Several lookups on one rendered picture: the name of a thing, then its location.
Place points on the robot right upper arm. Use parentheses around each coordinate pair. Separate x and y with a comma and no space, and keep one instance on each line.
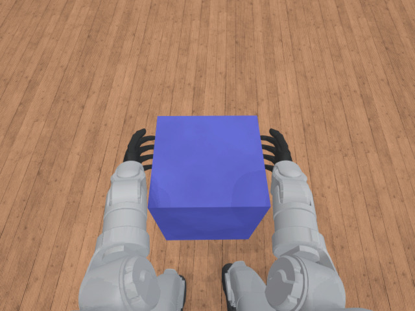
(298,284)

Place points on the right robot forearm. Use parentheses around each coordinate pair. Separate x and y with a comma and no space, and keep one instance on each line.
(296,229)

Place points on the right robot shin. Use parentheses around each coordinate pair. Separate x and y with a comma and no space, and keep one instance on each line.
(236,264)

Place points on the left robot forearm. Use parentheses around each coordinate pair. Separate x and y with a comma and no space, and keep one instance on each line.
(124,229)

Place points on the right robot foot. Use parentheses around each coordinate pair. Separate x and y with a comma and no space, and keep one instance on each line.
(224,270)

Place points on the robot left upper arm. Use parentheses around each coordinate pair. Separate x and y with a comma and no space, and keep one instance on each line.
(126,284)

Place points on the robot left hand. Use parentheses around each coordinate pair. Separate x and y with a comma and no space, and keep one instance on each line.
(134,150)

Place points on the carton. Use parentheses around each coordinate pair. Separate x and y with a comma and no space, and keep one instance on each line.
(208,179)

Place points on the robot right hand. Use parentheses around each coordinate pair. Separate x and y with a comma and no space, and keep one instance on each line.
(280,150)

